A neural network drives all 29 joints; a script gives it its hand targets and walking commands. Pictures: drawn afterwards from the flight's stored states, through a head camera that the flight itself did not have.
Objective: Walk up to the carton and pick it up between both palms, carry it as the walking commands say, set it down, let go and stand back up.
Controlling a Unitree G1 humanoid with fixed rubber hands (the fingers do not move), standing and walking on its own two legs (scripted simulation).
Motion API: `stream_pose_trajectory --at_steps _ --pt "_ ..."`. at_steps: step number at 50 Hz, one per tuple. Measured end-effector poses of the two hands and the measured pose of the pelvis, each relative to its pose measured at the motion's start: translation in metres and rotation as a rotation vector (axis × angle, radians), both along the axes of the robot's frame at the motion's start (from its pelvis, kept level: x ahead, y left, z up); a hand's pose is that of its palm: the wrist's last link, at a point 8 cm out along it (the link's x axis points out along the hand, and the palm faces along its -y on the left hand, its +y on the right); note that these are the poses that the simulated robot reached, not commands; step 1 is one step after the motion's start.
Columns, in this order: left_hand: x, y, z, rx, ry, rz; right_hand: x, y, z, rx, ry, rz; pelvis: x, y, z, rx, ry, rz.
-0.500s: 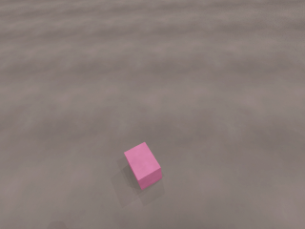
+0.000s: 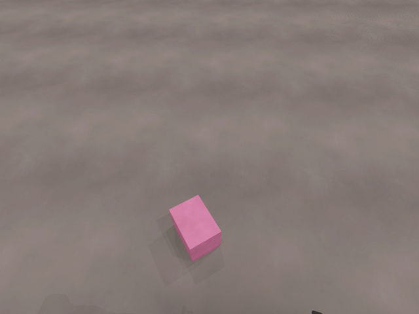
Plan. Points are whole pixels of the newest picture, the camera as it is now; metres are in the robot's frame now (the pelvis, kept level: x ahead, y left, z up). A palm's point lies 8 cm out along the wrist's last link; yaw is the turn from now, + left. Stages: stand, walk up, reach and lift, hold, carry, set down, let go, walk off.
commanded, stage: walk up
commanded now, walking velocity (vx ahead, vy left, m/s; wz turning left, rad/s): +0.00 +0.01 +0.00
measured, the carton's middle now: (195, 227) +0.56 +0.13 -0.69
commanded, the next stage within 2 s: none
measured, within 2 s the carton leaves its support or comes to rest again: neither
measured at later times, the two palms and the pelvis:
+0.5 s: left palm out of the picture -0.02 +0.18 -0.14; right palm out of the picture +0.00 -0.26 -0.15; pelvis +0.01 -0.03 +0.00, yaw +1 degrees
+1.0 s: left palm out of the picture +0.00 +0.17 -0.14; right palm out of the picture +0.01 -0.27 -0.15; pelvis +0.02 -0.04 +0.00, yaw +0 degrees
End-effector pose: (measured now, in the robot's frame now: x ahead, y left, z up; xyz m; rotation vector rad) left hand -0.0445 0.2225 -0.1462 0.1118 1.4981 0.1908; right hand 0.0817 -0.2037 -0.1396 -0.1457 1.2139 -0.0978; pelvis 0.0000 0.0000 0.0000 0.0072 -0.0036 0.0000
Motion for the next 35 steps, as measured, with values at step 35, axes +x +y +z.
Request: stream_pose_trajectory --at_steps 35 --pt "0.024 -0.050 0.003 -0.001 -0.031 -0.018 -0.069 -0.059 -0.010 -0.020 0.204 -0.063 0.012 -0.041 0.001 0.005 -0.016 0.009"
